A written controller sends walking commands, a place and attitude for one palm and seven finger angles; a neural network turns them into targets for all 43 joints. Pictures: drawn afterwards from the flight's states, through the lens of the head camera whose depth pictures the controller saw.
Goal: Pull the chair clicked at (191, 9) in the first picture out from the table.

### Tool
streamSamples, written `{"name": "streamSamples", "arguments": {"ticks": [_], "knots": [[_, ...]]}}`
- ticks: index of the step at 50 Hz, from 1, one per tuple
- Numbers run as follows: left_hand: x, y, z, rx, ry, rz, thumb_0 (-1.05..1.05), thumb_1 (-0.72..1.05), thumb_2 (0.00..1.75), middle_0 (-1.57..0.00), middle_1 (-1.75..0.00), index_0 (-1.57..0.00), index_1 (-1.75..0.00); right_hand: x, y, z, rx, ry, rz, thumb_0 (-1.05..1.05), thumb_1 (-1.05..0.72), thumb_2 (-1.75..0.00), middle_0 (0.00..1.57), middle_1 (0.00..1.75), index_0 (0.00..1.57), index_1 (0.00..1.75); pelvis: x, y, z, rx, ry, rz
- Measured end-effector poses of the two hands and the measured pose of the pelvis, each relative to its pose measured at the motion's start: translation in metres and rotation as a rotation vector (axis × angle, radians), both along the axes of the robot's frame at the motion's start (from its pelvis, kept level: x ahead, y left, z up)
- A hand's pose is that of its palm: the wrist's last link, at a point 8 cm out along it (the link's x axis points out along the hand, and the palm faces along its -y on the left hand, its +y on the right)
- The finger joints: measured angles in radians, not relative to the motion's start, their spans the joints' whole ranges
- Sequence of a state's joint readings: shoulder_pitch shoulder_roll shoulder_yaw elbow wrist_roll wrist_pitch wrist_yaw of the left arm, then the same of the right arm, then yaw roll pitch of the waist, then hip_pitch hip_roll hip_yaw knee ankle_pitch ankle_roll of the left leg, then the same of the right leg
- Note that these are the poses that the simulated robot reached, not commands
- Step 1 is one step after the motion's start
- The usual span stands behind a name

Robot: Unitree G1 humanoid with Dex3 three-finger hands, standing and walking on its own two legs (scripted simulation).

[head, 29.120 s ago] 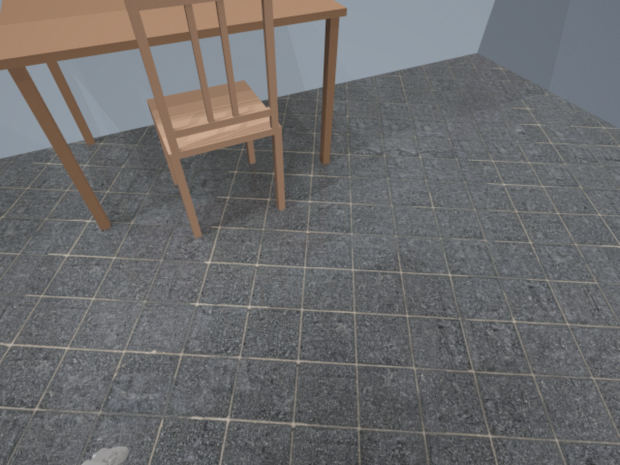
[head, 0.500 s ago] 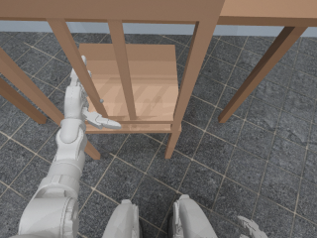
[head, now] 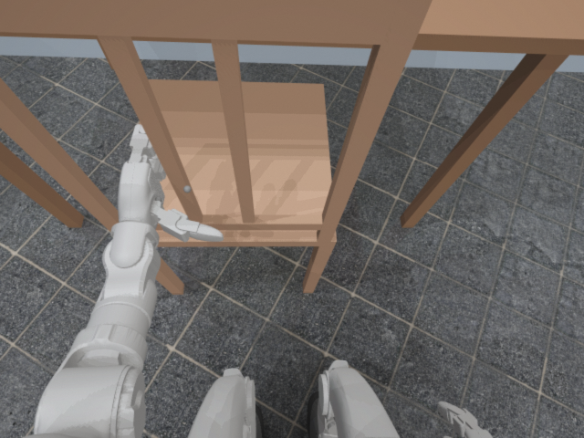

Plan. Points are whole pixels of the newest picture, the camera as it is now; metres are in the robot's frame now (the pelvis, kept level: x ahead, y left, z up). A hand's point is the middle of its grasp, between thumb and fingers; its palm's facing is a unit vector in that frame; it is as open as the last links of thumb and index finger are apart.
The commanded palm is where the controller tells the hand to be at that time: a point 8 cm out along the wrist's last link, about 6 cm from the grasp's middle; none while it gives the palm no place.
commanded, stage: hook a spindle and tug to test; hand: left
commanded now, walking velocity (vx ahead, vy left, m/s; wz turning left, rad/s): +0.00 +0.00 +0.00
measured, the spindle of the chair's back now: (169, 158) +0.47 +0.15 +0.05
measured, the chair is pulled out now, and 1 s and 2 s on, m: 0.00 0.00 0.03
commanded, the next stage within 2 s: step backward, pulling the chair out in 1.52 s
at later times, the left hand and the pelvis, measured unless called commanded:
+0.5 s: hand (194, 191) +0.43 +0.12 +0.02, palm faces +0.01 -1.00 -0.04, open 13.7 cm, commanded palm +0.41 +0.16 +0.01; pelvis +0.00 +0.00 +0.00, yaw +0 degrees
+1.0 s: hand (192, 189) +0.44 +0.12 +0.02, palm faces +0.01 -1.00 -0.04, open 5.1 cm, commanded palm +0.40 +0.16 +0.01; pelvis +0.01 -0.01 +0.00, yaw +0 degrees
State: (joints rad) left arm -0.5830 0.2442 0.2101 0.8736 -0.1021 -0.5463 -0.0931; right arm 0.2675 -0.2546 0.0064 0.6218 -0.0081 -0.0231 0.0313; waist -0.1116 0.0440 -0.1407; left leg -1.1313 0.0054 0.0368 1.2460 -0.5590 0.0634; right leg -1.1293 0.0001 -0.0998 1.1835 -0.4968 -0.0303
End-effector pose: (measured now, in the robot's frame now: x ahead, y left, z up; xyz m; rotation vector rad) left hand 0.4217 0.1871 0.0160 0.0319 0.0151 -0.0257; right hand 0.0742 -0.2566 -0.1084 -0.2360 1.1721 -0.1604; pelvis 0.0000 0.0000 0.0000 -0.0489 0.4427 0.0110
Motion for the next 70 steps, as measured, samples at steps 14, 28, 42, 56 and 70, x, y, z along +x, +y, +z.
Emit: {"name": "streamSamples", "arguments": {"ticks": [14,28,42,56,70], "knots": [[-0.006,-0.009,0.004,-0.002,-0.013,-0.002,-0.01,-0.5,0.3,-0.16,-0.37,-0.15,-0.37,0.003,0.011,-0.002,0.031,-0.006,-0.003,0.0,-0.91,-0.9,0.2,0.3,0.21,0.3,0.001,0.005,0.001,0.001,-0.005,-0.005],[-0.008,-0.011,0.006,0.012,-0.005,0.04,-0.01,-0.24,0.41,-0.39,-1.09,-0.34,-1.09,0.0,0.005,-0.005,0.039,0.006,-0.001,0.0,-0.91,-0.9,0.2,0.3,0.21,0.3,-0.002,-0.001,0.0,0.006,-0.01,0.0],[-0.006,-0.01,0.006,0.013,-0.001,0.044,0.0,0.48,0.72,-0.49,-1.42,-0.42,-1.42,0.007,-0.007,-0.003,0.028,0.013,0.001,0.0,-0.91,-0.9,0.2,0.3,0.21,0.3,0.005,-0.009,0.002,0.01,-0.005,0.004],[-0.006,-0.009,0.007,0.001,0.014,0.025,0.01,0.77,0.81,-0.46,-1.45,-0.42,-1.45,0.026,-0.003,0.002,0.043,-0.024,0.004,0.0,-0.91,-0.9,0.2,0.3,0.2,0.3,0.014,-0.008,0.007,0.013,-0.002,-0.004],[-0.017,-0.01,0.007,-0.011,0.022,-0.006,0.02,0.78,0.79,-0.43,-1.45,-0.42,-1.45,0.05,0.007,0.012,0.058,-0.061,0.007,0.0,-0.91,-0.9,0.2,0.3,0.2,0.3,0.03,-0.001,0.013,0.011,0.002,-0.015]]}}
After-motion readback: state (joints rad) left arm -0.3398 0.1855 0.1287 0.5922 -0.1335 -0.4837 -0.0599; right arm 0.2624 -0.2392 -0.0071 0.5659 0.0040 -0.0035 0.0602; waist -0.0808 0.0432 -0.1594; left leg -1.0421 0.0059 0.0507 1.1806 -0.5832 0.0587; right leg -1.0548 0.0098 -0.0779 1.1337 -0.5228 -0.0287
